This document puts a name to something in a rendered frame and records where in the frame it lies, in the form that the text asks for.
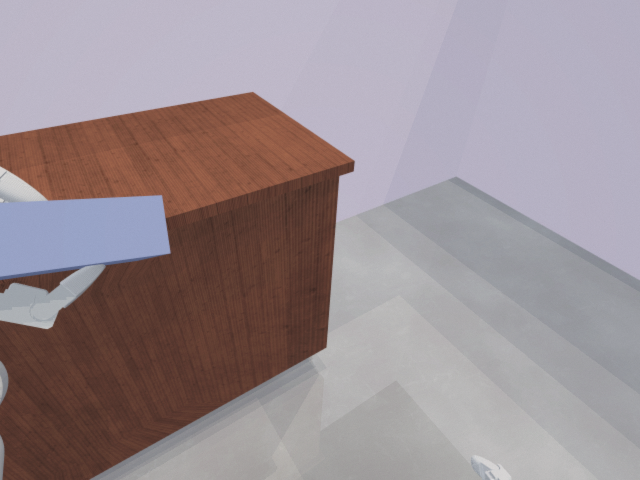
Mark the right robot hand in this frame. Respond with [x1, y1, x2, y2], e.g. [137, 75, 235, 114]
[471, 455, 511, 480]

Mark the sponge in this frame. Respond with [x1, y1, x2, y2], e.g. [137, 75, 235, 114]
[0, 195, 171, 280]

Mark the left robot hand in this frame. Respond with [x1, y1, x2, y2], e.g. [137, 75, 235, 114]
[0, 167, 106, 329]

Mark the table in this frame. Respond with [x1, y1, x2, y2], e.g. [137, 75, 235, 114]
[0, 92, 355, 480]

